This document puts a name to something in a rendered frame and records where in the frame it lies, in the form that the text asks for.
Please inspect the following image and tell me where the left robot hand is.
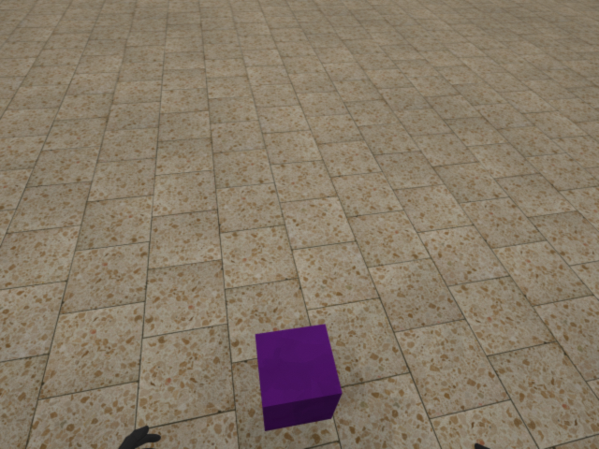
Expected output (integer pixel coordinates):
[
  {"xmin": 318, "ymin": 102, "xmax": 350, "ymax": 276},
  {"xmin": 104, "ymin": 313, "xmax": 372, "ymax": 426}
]
[{"xmin": 118, "ymin": 426, "xmax": 161, "ymax": 449}]

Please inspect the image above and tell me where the carton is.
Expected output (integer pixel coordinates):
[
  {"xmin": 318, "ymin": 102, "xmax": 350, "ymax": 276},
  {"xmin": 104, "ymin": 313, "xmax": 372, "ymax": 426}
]
[{"xmin": 256, "ymin": 324, "xmax": 342, "ymax": 431}]

